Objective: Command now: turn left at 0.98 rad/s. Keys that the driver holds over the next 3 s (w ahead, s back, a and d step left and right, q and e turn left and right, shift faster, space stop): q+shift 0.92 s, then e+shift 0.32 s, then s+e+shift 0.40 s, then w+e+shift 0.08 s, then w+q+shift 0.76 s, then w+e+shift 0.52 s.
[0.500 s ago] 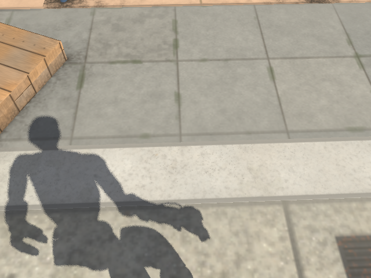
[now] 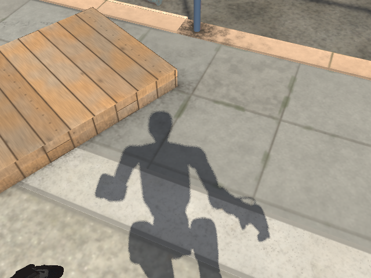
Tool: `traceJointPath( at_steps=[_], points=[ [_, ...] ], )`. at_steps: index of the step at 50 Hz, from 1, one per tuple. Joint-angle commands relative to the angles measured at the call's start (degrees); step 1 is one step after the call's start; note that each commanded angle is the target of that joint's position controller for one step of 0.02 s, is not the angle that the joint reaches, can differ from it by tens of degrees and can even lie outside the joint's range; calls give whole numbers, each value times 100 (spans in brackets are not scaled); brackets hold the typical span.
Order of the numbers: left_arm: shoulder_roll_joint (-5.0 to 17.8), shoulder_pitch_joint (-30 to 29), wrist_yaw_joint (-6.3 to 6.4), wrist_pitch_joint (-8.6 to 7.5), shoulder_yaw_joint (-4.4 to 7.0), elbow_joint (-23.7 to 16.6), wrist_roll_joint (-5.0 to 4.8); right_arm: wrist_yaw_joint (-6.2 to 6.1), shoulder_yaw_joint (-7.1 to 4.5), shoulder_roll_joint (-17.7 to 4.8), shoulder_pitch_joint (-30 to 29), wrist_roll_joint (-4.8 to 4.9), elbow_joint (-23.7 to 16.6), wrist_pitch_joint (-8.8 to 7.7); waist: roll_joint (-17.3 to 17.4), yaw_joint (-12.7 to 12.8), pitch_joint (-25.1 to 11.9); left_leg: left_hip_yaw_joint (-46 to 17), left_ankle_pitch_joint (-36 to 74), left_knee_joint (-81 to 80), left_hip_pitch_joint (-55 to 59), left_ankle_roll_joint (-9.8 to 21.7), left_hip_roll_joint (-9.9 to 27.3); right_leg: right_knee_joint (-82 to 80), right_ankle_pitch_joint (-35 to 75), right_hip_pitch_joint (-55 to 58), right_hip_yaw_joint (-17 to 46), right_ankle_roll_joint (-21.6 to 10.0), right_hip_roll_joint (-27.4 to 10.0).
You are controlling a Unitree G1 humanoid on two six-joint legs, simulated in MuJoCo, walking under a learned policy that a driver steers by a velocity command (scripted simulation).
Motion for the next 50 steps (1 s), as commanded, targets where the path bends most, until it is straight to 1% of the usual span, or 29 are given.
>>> traceJointPath(
  at_steps=[1, 2, 3, 4, 5, 6, 9, 13, 16, 18, 20, 21, 22, 23, 24, 25, 26, 27, 28, 29, 30, 31, 32, 34, 35, 40, 46, 49, 50],
  points=[
    [1175, 443, 73, 13, 267, -466, 28, -26, -61, -423, 650, 0, -412, -89, -1173, 151, -1263, 1346, -2295, 2133, -1848, -415, 142, -1006, 987, 2553, 2655, -1078, -2810],
    [924, 604, 35, 56, 278, -291, 15, 2, -140, -815, 204, -173, -414, -77, -967, 292, -952, 1599, -1584, 2798, -2033, -466, 633, -1035, 1188, 2134, 2387, -1289, -2628],
    [637, 380, 9, 88, 207, -313, 10, 68, -165, -844, 66, -180, -363, -27, -753, 219, -575, 1692, -1005, 3024, -1957, -477, 919, -1051, 891, 1636, 1521, -1156, -2221],
    [559, 120, -17, 123, 183, -377, 44, 153, -154, -751, 84, -113, -290, 45, -669, 160, -327, 1818, -597, 3269, -1819, -512, 1024, -1123, 663, 1192, 814, -1048, -1821],
    [588, -15, -2, 147, 180, -409, 81, 231, -141, -696, 173, -59, -252, 105, -805, 93, -233, 2032, -343, 3600, -1756, -538, 1068, -1165, 769, 954, 365, -1017, -1597],
    [538, -20, -3, 155, 165, -424, 107, 279, -116, -657, 215, -21, -242, 139, -852, 80, -223, 2201, -227, 3839, -1744, -561, 1120, -1183, 1009, 850, 56, -1052, -1518],
    [457, 246, -48, 106, 182, -384, 131, 324, -44, -515, -72, 13, -352, 175, -819, 195, -239, 2483, -43, 3785, -1973, -616, 1364, -1256, 889, 1076, -386, -1117, -1592],
    [519, 657, -70, 56, 276, -241, 158, 403, 41, -307, -533, -11, -543, 204, -872, 399, -212, 2674, -57, 3014, -2203, -662, 1707, -1299, 672, 1569, -620, -1215, -1907],
    [578, 773, -118, 33, 346, -183, 176, 475, 99, -147, -798, -8, -711, 219, -856, 453, -267, 2822, -169, 2320, -1937, -590, 1899, -1247, 634, 1630, -909, -1254, -2133],
    [624, 732, -173, 18, 387, -184, 184, 517, 144, -35, -954, 15, -832, 226, -868, 452, -301, 2991, -288, 1721, -1433, -480, 1949, -1141, 632, 1421, -1237, -1167, -2196],
    [692, 740, -229, 11, 428, -165, 184, 511, 154, -4, -1016, 54, -906, 227, -950, 448, -373, 3254, -414, 1195, -922, -373, 1838, -901, 866, 1262, -1542, -1026, -2223],
    [736, 792, -263, 9, 451, -148, 163, 506, 145, -14, -1058, 69, -948, 232, -994, 466, -410, 3346, -439, 943, -785, -330, 1791, -736, 1035, 1295, -1630, -958, -2287],
    [776, 850, -296, 15, 472, -129, 119, 495, 134, -25, -1081, 63, -991, 234, -1012, 465, -443, 3385, -445, 653, -645, -275, 1752, -532, 1192, 1313, -1709, -871, -2363],
    [805, 872, -325, 34, 489, -115, 54, 472, 117, -29, -1005, 37, -1003, 222, -954, 388, -488, 3406, -308, 210, -377, -196, 1688, -219, 1254, 1232, -1844, -724, -2405],
    [801, 868, -344, 69, 502, -90, -10, 421, 96, -42, -713, -12, -916, 183, -695, 178, -568, 3334, 202, -522, 165, -95, 1614, 294, 1090, 934, -2065, -455, -2346],
    [685, 1102, -373, 99, 491, -40, -10, 320, -3, -345, -217, -88, -729, 116, 172, -37, -645, 2444, 710, -1376, 1000, 73, 1910, 1372, 226, 162, -2334, -64, -2018],
    [140, 1162, -414, 139, 341, -471, 57, 206, -219, -1355, -174, -7, -855, 78, 2051, 213, -434, -254, 2981, -1547, 1468, 758, 3705, 2865, -3074, -1735, -2518, 495, -1016],
    [425, 445, -303, 242, 355, -621, 230, 156, -311, -1325, 207, 35, -868, 55, 1122, -356, -632, -334, 3624, -1403, 1251, 1419, 3792, 3603, -3089, -2045, -1255, 522, -800],
    [413, 414, -273, 278, 358, -618, 164, 108, -221, -1068, 47, 12, -776, 58, 930, -156, -500, 184, 3188, -1420, 1133, 1386, 3486, 3761, -2582, -2079, -976, 491, -892],
    [445, 496, -251, 246, 375, -510, 87, 71, -145, -833, -410, 5, -801, 87, 811, 81, -157, 612, 2595, -1541, 752, 1167, 3072, 3592, -1910, -1982, -865, 429, -952],
    [505, 532, -233, 210, 401, -452, 112, 48, -100, -718, -771, 22, -858, 101, 863, 238, -97, 824, 2306, -1597, 607, 979, 2716, 3465, -1486, -1865, -844, 380, -920],
    [573, 715, -229, 213, 426, -314, 187, 42, -59, -607, -930, 34, -908, 93, 910, 311, -186, 964, 2597, -1547, 506, 948, 2521, 3567, -1246, -1673, -885, 363, -828],
    [585, 816, -239, 231, 433, -231, 207, 71, -28, -564, -898, 39, -889, 73, 786, 339, -340, 980, 2814, -1493, 495, 930, 2455, 3623, -1158, -1544, -847, 341, -752],
    [482, 793, -260, 260, 405, -201, 178, 114, -50, -629, -691, 37, -792, 14, 544, 311, -466, 821, 2855, -1424, 543, 922, 2391, 3448, -1108, -1505, -770, 312, -667],
    [428, 723, -259, 274, 387, -218, 165, 126, -68, -669, -587, 26, -753, -3, 530, 273, -467, 684, 2733, -1409, 582, 937, 2364, 3309, -1110, -1550, -737, 303, -625],
    [397, 312, -217, 263, 344, -298, 134, 147, -127, -792, -228, -35, -647, -12, 645, 84, -396, -155, 2050, -1377, 702, 1031, 2311, 2517, -1236, -1640, -484, 227, -356],
    [442, 95, -171, 146, 292, -326, 39, 179, -177, -864, -191, -68, -562, -17, 694, 95, -479, -838, 2765, -1119, 496, 953, 2152, 1685, -1320, -869, -277, 24, 24],
    [448, 580, -122, 107, 278, -128, -32, 138, -66, -604, -393, -78, -509, -22, 864, 254, -686, -560, 3623, -921, 291, 698, 2107, 980, -1227, 176, -483, -87, -41],
    [396, 739, -104, 94, 268, -63, -24, 104, -17, -502, -442, -49, -467, -16, 827, 352, -690, -477, 3425, -855, 105, 543, 2029, 435, -864, 673, -560, -128, -90]
  ],
)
